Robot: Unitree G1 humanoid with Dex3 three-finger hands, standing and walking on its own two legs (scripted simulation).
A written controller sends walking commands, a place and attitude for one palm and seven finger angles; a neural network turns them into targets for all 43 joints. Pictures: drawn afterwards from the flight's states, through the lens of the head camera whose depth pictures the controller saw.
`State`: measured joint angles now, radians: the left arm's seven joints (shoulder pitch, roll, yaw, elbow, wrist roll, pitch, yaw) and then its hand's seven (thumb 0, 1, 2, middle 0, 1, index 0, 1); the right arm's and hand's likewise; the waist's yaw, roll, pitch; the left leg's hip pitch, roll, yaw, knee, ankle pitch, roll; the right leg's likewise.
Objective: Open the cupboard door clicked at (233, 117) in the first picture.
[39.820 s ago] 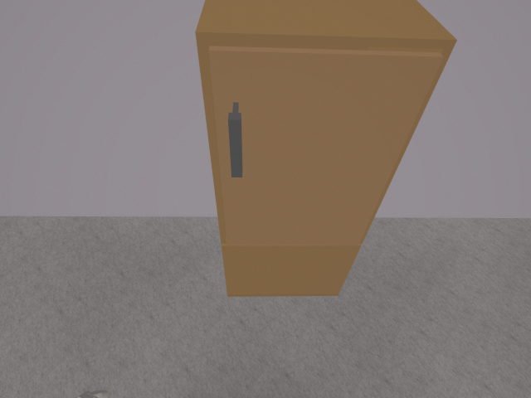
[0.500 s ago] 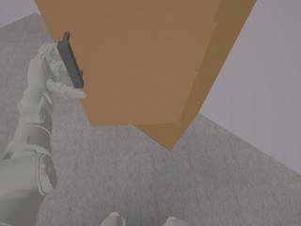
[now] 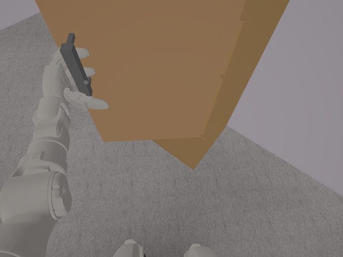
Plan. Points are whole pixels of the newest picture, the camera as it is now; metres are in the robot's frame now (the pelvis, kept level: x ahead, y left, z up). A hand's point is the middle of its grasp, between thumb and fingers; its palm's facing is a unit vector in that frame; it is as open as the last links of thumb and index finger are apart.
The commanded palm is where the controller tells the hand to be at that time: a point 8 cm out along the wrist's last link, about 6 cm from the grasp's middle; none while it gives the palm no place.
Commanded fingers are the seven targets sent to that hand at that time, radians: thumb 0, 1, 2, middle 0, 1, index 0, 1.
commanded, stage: slide the fingers in behind the handle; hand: left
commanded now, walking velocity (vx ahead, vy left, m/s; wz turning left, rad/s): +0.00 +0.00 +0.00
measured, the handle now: (79, 67) +0.54 +0.19 +0.11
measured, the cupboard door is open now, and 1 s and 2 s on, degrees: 42 42 72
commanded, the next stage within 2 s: close the thumb around the handle in 0.30 s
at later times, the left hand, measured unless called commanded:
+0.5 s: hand (85, 80) +0.50 +0.17 +0.11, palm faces +0.03 -1.00 +0.00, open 13.6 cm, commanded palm +0.47 +0.22 +0.11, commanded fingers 0.00 -0.16 0.44 -0.32 -1.24 -0.32 -1.24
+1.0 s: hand (82, 83) +0.49 +0.18 +0.11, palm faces +0.02 -1.00 +0.01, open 6.4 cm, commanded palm +0.46 +0.22 +0.11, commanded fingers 0.00 0.90 0.90 -0.40 -1.35 -0.40 -1.35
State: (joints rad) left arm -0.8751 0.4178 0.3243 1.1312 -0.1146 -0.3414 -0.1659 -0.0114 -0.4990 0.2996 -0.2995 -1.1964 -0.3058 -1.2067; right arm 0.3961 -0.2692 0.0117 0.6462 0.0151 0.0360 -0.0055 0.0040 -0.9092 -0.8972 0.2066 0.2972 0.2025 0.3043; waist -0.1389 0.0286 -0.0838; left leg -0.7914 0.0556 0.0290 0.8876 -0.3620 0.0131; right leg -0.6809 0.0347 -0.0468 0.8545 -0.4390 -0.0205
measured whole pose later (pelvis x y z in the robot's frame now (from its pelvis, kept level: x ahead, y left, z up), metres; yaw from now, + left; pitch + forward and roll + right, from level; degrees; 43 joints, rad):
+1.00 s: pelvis +0.00 +0.01 +0.00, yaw +0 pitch +14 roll -2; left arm -0.84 0.40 0.32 1.11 -0.12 -0.34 -0.17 0.01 0.61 0.78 -0.36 -1.31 -0.36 -1.31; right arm 0.38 -0.26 0.01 0.64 0.02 0.05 -0.01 0.00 -0.91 -0.90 0.21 0.30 0.20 0.30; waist -0.13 0.03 -0.09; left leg -0.77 0.05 0.03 0.88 -0.37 0.02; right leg -0.65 0.03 -0.04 0.84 -0.44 -0.01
